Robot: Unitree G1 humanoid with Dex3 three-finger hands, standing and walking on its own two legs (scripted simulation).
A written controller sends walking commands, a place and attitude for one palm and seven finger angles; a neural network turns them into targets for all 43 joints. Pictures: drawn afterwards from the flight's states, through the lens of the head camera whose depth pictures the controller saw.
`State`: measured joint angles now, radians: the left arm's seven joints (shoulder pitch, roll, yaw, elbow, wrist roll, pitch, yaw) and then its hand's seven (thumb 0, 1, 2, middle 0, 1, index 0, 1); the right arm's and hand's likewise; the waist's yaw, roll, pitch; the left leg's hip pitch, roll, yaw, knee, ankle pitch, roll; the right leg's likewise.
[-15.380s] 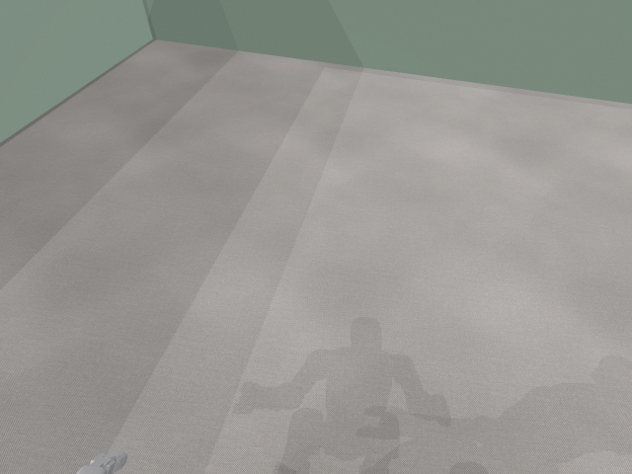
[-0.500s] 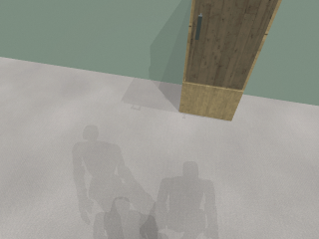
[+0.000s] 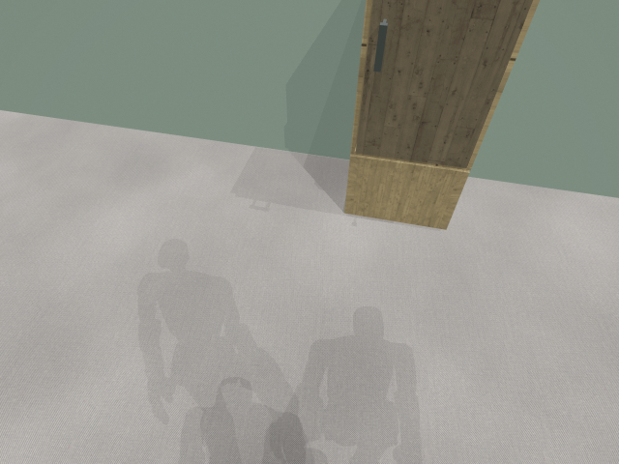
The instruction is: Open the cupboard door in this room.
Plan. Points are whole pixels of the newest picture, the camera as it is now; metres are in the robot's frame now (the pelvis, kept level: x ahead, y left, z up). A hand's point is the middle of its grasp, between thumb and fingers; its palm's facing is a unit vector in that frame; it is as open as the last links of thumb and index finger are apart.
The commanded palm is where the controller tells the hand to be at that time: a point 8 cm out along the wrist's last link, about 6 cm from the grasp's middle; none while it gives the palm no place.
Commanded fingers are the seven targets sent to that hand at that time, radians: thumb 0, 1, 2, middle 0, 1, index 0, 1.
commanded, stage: look at it before walking up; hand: left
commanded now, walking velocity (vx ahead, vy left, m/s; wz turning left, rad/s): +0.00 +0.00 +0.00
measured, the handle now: (381, 45) +1.25 -0.15 +0.01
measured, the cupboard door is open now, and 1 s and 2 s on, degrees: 0 0 0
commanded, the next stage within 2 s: walk to a spot facing it in 0.06 s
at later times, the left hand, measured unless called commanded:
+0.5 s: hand out of the picture +0.00 +0.21 -0.19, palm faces +0.01 -0.99 -0.14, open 7.3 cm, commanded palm none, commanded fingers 0.00 0.90 0.90 -0.20 -0.30 -0.20 -0.30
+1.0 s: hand (282, 318) +0.42 +0.08 -0.19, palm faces -0.44 -0.88 -0.18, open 7.4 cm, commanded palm none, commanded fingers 0.00 0.90 0.90 -0.20 -0.30 -0.20 -0.30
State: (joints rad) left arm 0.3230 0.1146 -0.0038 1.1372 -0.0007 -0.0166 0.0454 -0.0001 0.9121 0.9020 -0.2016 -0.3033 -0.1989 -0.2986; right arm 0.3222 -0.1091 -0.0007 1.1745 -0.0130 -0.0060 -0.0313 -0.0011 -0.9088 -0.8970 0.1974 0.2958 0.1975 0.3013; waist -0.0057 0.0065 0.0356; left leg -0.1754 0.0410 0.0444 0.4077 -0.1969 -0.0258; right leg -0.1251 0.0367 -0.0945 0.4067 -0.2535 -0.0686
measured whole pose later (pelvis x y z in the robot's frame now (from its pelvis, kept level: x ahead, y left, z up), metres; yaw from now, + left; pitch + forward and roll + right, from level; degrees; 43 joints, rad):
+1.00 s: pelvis +0.21 -0.03 -0.03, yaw -25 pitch +0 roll +0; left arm 0.06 0.21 0.06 0.90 0.03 -0.02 -0.04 0.00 0.92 0.90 -0.20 -0.30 -0.19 -0.30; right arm 0.47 -0.11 -0.05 1.10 -0.02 -0.04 0.00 0.00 -0.90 -0.90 0.20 0.30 0.20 0.30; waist -0.03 -0.01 0.11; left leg 0.05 0.20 0.38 0.72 -0.50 -0.07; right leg -0.47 0.00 -0.19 0.63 -0.14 -0.09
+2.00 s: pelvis +0.42 -0.12 -0.02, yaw -59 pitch +0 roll +1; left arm 0.11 0.25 0.08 0.88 0.02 0.03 -0.02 0.00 0.91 0.90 -0.20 -0.30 -0.20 -0.30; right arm 0.29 -0.25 -0.09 0.97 -0.03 0.02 0.00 0.00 -0.91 -0.90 0.20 0.30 0.20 0.30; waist -0.04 0.04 0.10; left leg -0.24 0.24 0.35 0.73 -0.42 -0.07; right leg -0.36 -0.05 -0.11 0.66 -0.29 0.01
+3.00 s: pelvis +0.35 -0.12 -0.01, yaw -33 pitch +1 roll +0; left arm 0.12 0.21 0.04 0.90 0.01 0.03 0.02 0.00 0.91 0.90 -0.20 -0.30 -0.20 -0.30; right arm 0.21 -0.25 -0.10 0.94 -0.02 0.08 0.02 0.00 -0.90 -0.90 0.20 0.30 0.20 0.30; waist -0.04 0.05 0.05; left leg -0.46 -0.07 -0.14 0.64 -0.29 -0.02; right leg -0.25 -0.02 -0.02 0.54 -0.32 0.02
